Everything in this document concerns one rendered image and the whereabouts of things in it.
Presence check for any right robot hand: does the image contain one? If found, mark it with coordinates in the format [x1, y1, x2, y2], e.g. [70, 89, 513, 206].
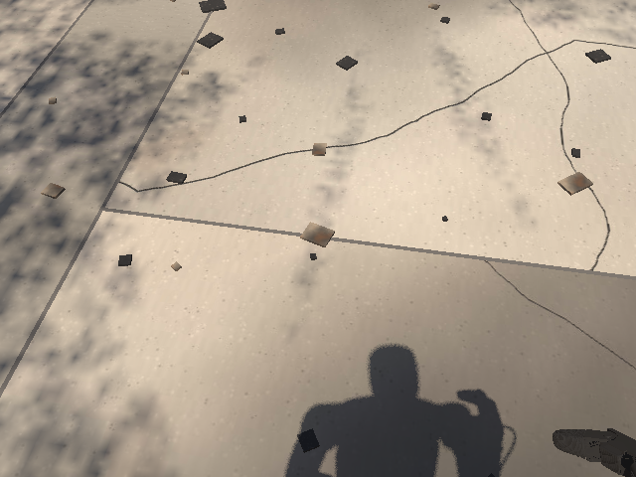
[553, 428, 636, 477]

